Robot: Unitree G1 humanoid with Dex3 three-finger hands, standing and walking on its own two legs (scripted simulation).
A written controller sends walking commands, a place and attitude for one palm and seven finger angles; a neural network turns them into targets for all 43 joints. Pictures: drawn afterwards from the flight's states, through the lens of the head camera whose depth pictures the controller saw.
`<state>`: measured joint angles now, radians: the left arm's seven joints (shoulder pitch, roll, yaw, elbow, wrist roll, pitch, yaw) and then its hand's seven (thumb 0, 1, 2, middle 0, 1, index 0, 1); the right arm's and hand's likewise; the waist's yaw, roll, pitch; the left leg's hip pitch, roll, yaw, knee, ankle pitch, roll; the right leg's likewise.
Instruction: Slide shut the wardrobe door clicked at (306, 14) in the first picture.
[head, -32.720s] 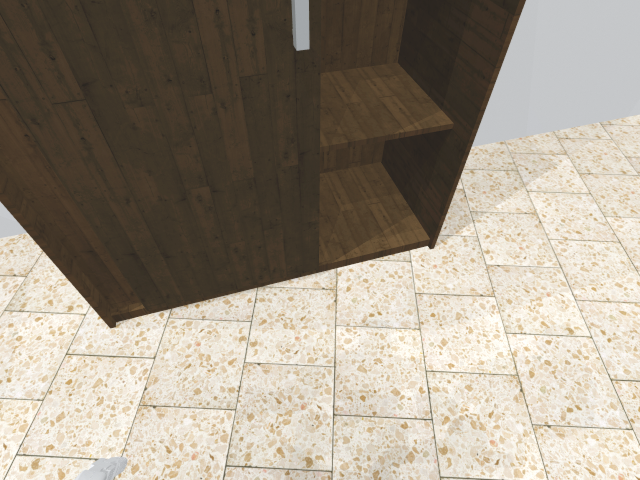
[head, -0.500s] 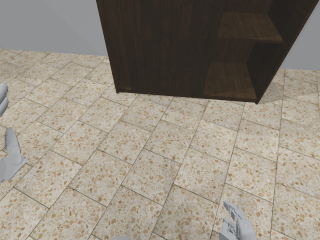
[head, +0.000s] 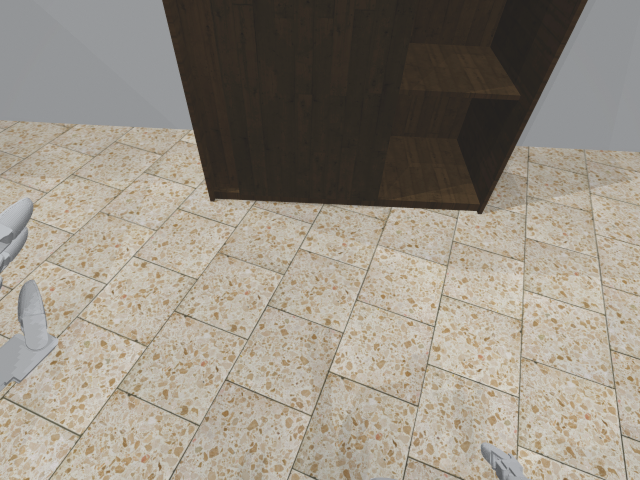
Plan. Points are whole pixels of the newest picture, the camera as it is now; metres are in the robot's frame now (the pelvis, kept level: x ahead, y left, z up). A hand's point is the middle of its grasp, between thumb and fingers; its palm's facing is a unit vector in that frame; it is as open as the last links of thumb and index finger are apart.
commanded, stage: stop stepping back and stand still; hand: left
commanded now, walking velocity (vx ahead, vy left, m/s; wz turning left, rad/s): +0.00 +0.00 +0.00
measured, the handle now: out of the picture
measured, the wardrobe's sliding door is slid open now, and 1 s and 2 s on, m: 0.48 0.48 0.48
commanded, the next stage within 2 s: let the arm hang, fingers relaxed in 0.66 s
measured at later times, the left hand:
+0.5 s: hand (112, 279) +0.26 +0.22 +0.17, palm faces +0.29 -0.81 -0.51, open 7.4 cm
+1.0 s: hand out of the picture +0.15 +0.18 -0.15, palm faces +0.00 -0.97 -0.24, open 7.4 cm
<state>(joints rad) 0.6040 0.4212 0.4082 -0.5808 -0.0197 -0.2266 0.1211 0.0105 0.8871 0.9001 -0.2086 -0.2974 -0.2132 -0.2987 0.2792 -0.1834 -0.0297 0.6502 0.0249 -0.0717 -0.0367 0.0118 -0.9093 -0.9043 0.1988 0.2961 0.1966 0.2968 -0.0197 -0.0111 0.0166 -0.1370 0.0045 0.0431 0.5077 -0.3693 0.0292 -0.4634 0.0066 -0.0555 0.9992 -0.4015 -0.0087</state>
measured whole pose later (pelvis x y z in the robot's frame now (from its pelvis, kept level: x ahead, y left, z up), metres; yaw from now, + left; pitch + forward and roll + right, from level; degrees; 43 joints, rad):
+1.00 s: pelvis +0.04 +0.00 -0.01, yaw +1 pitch +0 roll +0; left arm 0.23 0.19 0.03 0.73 0.02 0.07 0.01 0.01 0.91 0.90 -0.19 -0.29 -0.20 -0.29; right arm 0.19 -0.21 0.00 0.85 -0.02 0.01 0.01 0.01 -0.91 -0.90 0.20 0.30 0.20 0.30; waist -0.04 0.02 0.06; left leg -0.31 -0.03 -0.01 0.62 -0.31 0.01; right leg -0.25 -0.05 -0.08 0.62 -0.37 0.00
